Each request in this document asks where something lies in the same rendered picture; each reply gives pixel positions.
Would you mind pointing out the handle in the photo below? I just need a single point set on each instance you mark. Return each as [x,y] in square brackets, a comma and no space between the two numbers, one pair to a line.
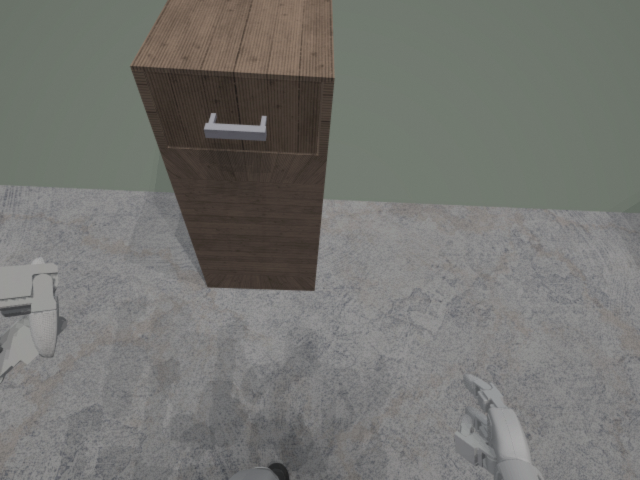
[235,131]

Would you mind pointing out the left robot hand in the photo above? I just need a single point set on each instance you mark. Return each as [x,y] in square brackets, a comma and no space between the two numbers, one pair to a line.
[29,289]

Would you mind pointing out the drawer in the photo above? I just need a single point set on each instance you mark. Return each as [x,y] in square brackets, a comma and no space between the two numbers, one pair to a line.
[186,101]

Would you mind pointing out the right robot forearm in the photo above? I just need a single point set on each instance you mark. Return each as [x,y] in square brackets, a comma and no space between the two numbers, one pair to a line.
[516,470]

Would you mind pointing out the cabinet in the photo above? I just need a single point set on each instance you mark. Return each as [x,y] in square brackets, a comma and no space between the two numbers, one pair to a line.
[253,217]

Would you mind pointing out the right robot hand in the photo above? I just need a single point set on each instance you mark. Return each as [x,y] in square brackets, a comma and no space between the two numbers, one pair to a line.
[501,436]

